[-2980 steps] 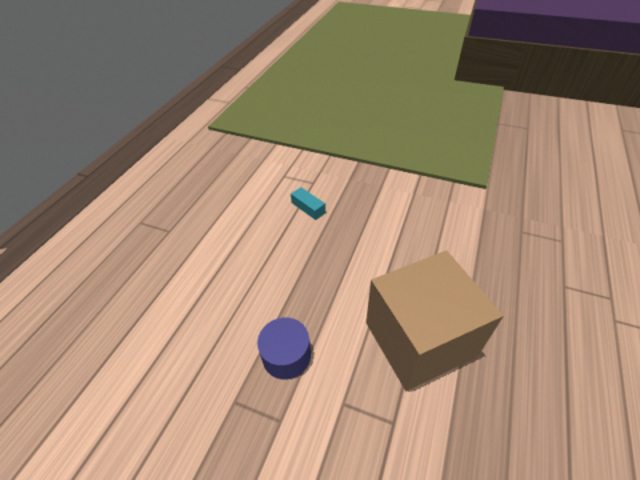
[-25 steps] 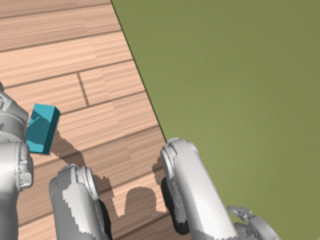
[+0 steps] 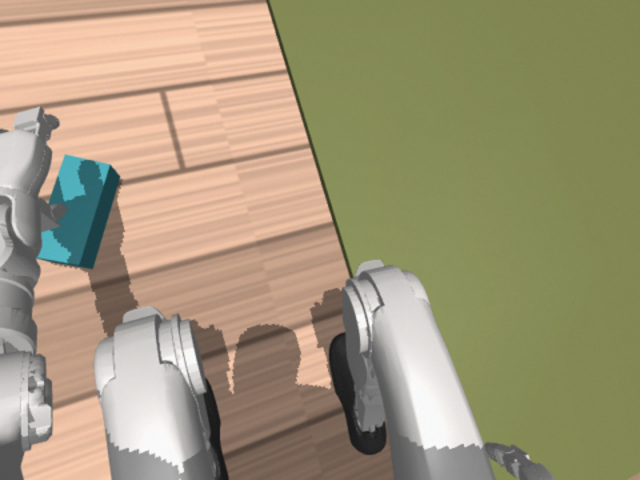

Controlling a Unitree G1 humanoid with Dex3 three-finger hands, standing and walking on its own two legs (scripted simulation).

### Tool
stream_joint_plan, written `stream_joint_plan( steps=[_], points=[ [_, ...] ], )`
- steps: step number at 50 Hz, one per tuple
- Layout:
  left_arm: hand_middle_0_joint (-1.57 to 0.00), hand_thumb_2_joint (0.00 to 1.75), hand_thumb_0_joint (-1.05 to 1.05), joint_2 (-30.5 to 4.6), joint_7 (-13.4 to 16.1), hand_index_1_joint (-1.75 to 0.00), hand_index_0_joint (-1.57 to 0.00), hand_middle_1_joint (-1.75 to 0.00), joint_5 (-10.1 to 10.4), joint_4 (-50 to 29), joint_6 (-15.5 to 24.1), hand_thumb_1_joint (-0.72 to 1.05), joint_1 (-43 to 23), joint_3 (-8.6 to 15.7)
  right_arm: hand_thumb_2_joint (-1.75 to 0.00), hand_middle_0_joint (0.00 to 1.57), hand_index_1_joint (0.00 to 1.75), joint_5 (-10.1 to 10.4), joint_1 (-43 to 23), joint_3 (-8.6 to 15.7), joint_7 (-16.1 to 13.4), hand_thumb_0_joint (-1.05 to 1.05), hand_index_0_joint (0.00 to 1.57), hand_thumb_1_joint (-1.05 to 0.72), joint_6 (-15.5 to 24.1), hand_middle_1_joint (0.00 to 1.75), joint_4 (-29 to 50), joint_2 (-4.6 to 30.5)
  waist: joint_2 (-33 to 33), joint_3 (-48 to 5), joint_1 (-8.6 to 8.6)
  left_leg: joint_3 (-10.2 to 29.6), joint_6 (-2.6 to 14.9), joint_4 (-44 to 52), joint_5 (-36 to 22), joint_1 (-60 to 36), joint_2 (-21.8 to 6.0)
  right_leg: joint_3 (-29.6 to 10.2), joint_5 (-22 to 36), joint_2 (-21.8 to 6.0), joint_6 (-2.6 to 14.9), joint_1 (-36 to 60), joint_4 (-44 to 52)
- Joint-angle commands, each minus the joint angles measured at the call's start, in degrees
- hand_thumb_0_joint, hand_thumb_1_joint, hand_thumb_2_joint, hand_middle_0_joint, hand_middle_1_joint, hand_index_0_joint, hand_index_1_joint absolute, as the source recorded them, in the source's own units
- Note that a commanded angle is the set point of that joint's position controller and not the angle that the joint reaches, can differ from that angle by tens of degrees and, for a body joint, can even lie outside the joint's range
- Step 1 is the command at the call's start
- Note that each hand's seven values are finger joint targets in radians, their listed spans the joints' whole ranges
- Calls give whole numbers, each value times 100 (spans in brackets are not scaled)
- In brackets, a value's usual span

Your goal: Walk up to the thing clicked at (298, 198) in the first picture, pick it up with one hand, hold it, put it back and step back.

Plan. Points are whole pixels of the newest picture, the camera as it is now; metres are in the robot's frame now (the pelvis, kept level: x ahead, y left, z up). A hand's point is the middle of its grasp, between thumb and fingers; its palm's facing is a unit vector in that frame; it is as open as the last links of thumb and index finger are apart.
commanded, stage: home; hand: left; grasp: from above
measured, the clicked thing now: (79, 213) +0.49 +0.30 -0.31
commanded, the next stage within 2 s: none
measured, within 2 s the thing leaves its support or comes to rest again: neither
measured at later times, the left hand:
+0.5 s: hand out of the picture +0.32 +0.25 +0.07, palm faces -0.14 -0.81 -0.57, open 7.5 cm
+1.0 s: hand out of the picture +0.25 +0.21 +0.28, palm faces +0.20 -0.96 -0.21, open 7.4 cm
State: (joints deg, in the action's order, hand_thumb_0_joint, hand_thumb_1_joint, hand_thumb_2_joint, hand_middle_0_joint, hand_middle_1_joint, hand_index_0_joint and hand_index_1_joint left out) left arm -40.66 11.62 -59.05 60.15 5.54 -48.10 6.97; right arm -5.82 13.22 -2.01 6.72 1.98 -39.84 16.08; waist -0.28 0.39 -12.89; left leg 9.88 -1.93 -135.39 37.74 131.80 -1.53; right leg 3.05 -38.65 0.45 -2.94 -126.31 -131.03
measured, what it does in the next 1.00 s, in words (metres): rises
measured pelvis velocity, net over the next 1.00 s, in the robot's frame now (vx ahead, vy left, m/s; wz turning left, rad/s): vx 0.07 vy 0.00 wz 0.14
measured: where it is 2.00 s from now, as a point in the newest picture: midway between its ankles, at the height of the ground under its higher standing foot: (286, 436)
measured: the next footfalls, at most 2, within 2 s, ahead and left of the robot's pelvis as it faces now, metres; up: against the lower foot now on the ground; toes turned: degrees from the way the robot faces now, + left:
none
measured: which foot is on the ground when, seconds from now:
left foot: down 0.00-1.00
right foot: down 0.00-1.00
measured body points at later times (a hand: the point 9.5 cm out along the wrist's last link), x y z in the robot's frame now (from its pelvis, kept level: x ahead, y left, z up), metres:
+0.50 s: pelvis +0.01 +0.00 +0.17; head +0.16 +0.04 +0.59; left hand +0.32 +0.29 +0.10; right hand +0.23 -0.23 +0.06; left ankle +0.08 +0.14 -0.31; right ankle +0.10 -0.13 -0.31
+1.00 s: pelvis +0.07 +0.00 +0.35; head +0.12 +0.02 +0.79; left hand +0.23 +0.26 +0.29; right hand +0.24 -0.23 +0.27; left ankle +0.08 +0.14 -0.31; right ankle +0.10 -0.13 -0.31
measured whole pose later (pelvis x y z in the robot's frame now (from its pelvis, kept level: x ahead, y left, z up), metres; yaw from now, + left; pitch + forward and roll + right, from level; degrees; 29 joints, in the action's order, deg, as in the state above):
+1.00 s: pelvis +0.07 +0.00 +0.35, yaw +8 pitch +15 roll -3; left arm -12.6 4.5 4.1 1.4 -23.9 19.2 3.4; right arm 2.1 16.1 -2.0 -9.9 8.2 -31.3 12.3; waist 2.4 -9.8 -4.6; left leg 3.4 -1.6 -65.4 28.8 51.8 -3.3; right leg 3.3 -29.1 -1.2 -1.4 -47.9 -62.1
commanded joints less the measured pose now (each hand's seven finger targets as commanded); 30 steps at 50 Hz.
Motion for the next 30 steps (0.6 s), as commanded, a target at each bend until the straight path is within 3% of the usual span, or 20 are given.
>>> stream_joint_plan(
  steps=[1,2,5,6,8,10,12,16,18,20,23,26,28,30],
  points=[
    [-20,88,0,-1459,-45,-44,-19,-43,582,-1965,-193,44,-1349,266,-90,20,30,146,1070,744,-135,0,20,-90,-75,30,287,1439,2245,-5606,388,-763,258,1863,-1554,-4268,-10,500,1629,108,501,2490,1701],
    [-21,90,0,-1337,-162,-44,-20,-43,710,-2096,-244,49,-1205,229,-90,20,30,191,1054,773,-142,0,20,-90,-110,30,303,1377,2194,-5673,474,-764,280,2027,-1485,-4299,-4,458,1590,114,491,2583,1777],
    [-21,91,0,-954,-448,-42,-20,-42,1225,-2277,-432,58,-372,198,-90,20,30,312,873,796,-191,0,20,-90,-222,30,436,1330,1758,-5106,613,-626,322,2508,-1191,-4242,0,456,1389,109,479,2601,2058],
    [-20,90,0,-595,-570,-41,-20,-40,1421,-2256,-511,59,-70,15,-90,20,30,343,773,794,-206,0,20,-90,-252,30,516,1304,1538,-4779,546,-567,339,2669,-932,-4130,-2,460,1215,108,477,2544,2203],
    [-21,93,0,-413,-777,-42,-20,-42,1893,-2895,-611,62,159,-38,-90,20,30,410,644,796,-245,0,20,-90,-266,30,621,1221,1298,-4693,595,-550,395,2949,-669,-4106,-19,401,1137,130,430,2872,2483],
    [-22,99,0,81,-992,-46,-21,-45,2321,-2877,-748,67,823,-305,-90,20,30,483,386,771,-282,0,20,-90,-240,30,771,1159,921,-4211,562,-480,428,3252,-304,-3976,-31,393,914,133,405,2914,2745],
    [-23,103,0,210,-1116,-47,-22,-47,2699,-3423,-813,72,971,-387,-90,20,30,518,216,773,-335,0,20,-90,-195,30,895,1129,968,-4129,597,-395,403,3566,-181,-4295,-67,356,836,115,409,2991,2963],
    [-23,103,0,329,-1075,-45,-22,-44,3346,-4308,-875,80,1326,-197,-90,20,30,609,-76,732,-460,0,20,-90,-55,30,1145,955,844,-4291,690,-483,409,3934,-134,-4769,-24,219,772,75,406,3637,3522],
    [-22,102,0,355,-991,-43,-22,-43,3628,-4674,-956,83,1757,-33,-90,20,30,665,-197,704,-558,0,20,-90,18,30,1281,871,884,-4332,838,-592,394,4166,-220,-5054,5,129,765,46,415,4049,3868],
    [-22,99,0,479,-901,-39,-22,-39,3859,-4709,-1106,88,2147,47,-90,20,30,702,-318,657,-652,0,20,-90,73,30,1297,824,751,-4128,813,-580,390,4430,-206,-5230,17,73,720,21,412,4302,4143],
    [-22,99,0,722,-826,-37,-21,-37,4197,-5102,-1344,92,2649,74,-90,20,30,757,-458,670,-793,0,20,-90,153,30,1408,769,847,-4211,880,-570,347,4851,-293,-5857,12,3,762,7,415,4681,4512],
    [-20,92,0,1061,-791,-31,-20,-31,4653,-5223,-1621,91,3330,-34,-90,20,30,777,-561,619,-906,0,20,-90,229,30,1427,705,679,-3906,808,-514,335,5275,-302,-6169,25,-12,752,-7,393,5100,4920],
    [-20,90,0,1067,-753,-30,-20,-30,4963,-5601,-1771,90,3542,36,-90,20,30,800,-584,590,-990,0,20,-90,281,30,1467,655,725,-3813,853,-515,319,5579,-274,-6513,15,-55,710,-2,388,5411,5249],
    [-20,90,0,1260,-742,-30,-20,-30,5227,-5757,-1941,90,3948,-47,-90,20,30,813,-578,547,-1069,0,20,-90,347,30,1480,607,603,-3687,800,-493,305,5857,-478,-6835,11,-56,876,9,377,5772,5544]
  ],
)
